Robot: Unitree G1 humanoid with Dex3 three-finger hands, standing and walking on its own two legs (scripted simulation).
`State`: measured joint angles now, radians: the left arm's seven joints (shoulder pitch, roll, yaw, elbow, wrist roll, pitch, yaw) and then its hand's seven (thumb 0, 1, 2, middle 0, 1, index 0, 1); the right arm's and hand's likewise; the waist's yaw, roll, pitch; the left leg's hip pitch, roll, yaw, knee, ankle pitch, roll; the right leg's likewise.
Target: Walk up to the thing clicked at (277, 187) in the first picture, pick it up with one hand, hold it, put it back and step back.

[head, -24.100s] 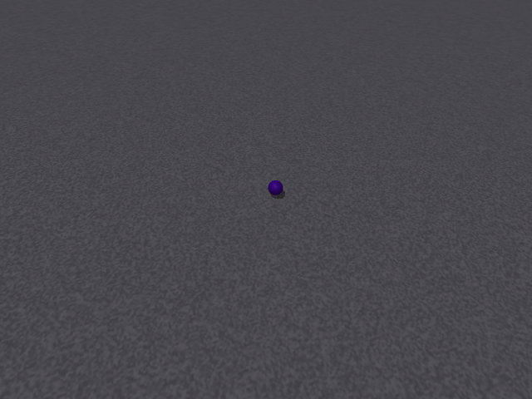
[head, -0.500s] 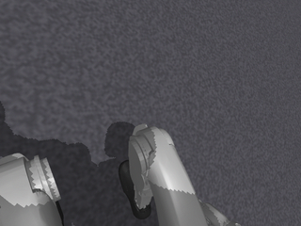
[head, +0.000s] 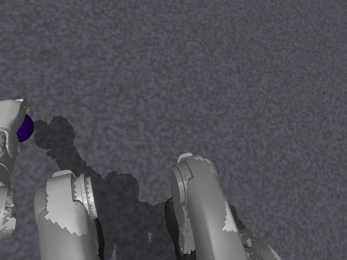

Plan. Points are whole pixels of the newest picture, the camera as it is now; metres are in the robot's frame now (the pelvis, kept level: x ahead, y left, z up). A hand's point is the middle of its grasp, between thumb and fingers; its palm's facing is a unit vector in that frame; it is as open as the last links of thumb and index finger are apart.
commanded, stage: settle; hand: left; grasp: from above
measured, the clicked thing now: (13, 126) +0.44 +0.32 -0.19
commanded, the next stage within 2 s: lift in 0.24 s
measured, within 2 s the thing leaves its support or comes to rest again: neither
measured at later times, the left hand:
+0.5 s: hand out of the picture +0.42 +0.32 -0.12, palm faces -0.43 -0.11 -0.89, open 9.9 cm
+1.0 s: hand out of the picture +0.36 +0.32 +0.02, palm faces -0.42 -0.13 -0.90, open 9.8 cm
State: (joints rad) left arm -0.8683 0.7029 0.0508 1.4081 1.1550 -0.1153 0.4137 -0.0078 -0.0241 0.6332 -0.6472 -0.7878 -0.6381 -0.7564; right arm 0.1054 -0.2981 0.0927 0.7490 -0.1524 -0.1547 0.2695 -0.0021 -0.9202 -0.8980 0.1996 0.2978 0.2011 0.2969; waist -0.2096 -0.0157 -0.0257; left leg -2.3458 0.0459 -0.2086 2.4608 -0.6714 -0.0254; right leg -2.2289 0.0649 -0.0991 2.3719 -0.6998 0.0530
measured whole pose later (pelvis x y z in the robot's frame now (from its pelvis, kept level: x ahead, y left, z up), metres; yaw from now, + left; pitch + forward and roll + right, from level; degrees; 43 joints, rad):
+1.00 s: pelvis -0.01 +0.00 +0.13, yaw +6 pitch +32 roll -6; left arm -0.59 0.57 -0.05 0.85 1.04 -0.06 0.11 -0.01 -0.03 0.65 -0.65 -0.78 -0.64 -0.76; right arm 0.16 -0.26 -0.02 0.67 -0.01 0.02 0.06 0.00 -0.92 -0.90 0.20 0.30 0.20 0.30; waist -0.09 0.04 -0.18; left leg -1.99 0.04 -0.11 2.03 -0.61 -0.01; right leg -1.90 0.02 -0.04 1.99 -0.65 0.04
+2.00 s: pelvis +0.06 +0.01 +0.41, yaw +10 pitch +11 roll -1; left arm -0.32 0.39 -0.17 0.81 0.99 0.04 0.13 -0.01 -0.03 0.65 -0.65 -0.77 -0.64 -0.75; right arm 0.26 -0.24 -0.04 0.73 0.04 -0.02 -0.05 0.00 -0.91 -0.90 0.20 0.30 0.20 0.30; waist -0.05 0.04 -0.09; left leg -0.72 0.05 0.01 0.91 -0.38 -0.01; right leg -0.68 0.00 0.01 0.88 -0.40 0.03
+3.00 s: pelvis +0.07 +0.01 +0.45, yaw +9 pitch +4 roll +0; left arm -0.24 0.40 -0.20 0.61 0.99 0.03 -0.02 -0.01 -0.03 0.65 -0.65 -0.77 -0.65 -0.75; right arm 0.20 -0.25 -0.04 0.67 0.07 0.06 -0.05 0.00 -0.91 -0.90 0.20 0.30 0.20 0.30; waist 0.00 0.04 -0.03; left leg -0.38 0.04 0.04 0.58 -0.27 -0.01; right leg -0.36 -0.01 0.03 0.59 -0.30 0.02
